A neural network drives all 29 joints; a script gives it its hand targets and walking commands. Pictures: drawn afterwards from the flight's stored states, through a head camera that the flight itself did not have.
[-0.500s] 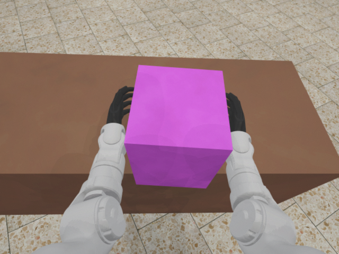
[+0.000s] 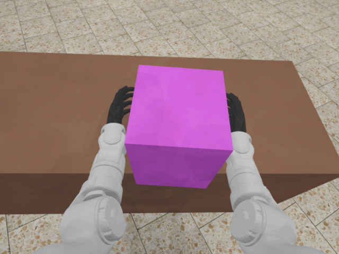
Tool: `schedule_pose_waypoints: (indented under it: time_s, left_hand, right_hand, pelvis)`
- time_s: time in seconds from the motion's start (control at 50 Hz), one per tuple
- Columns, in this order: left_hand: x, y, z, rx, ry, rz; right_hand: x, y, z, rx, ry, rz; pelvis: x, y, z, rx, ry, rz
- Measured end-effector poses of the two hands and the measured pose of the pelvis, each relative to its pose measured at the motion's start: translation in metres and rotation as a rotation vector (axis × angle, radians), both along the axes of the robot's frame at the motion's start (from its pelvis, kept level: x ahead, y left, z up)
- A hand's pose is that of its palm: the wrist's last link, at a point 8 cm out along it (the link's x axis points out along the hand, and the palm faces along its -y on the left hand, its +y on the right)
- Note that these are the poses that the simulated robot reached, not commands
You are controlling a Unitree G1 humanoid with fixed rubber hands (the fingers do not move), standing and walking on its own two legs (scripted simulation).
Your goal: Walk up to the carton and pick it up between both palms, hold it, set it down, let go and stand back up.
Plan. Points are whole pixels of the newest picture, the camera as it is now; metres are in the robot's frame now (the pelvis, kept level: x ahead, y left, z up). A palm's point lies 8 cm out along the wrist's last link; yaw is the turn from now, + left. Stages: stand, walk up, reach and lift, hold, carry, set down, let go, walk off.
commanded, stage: reach and lift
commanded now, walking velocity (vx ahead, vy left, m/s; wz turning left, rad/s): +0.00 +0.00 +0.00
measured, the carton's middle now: (175, 132) +0.41 +0.00 +0.00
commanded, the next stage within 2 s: none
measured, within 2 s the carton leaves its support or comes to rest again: leaves its support in 0.62 s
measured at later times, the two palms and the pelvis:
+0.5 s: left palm (112, 121) +0.40 +0.16 +0.05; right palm (233, 127) +0.40 -0.13 +0.05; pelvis -0.01 +0.00 +0.00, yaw +1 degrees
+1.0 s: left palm (107, 121) +0.38 +0.16 +0.08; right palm (238, 128) +0.38 -0.13 +0.08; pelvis -0.03 +0.00 +0.00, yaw +1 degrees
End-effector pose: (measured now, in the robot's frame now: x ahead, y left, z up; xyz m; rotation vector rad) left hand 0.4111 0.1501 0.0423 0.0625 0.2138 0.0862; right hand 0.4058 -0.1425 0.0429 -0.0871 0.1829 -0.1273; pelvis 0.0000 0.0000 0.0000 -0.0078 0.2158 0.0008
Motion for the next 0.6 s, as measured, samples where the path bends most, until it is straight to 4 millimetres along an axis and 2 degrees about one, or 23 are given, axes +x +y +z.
schedule_pose_waypoints:
  time_s: [0.34, 0.46, 0.6]
  left_hand:
    - [0.000, 0.001, 0.000, 0.002, -0.007, -0.004]
    - [-0.006, 0.006, 0.005, 0.005, -0.052, 0.017]
    - [-0.020, 0.011, 0.001, -0.005, -0.035, 0.036]
  right_hand:
    - [-0.003, 0.002, 0.001, -0.008, -0.020, -0.011]
    - [-0.005, 0.007, 0.006, -0.015, -0.069, 0.001]
    - [-0.012, 0.014, 0.006, -0.006, -0.056, 0.018]
  pelvis:
    - [-0.004, 0.004, 0.000, -0.002, 0.028, 0.009]
    - [-0.008, 0.004, -0.001, -0.006, 0.040, 0.012]
    - [-0.016, 0.001, 0.000, -0.008, 0.019, 0.021]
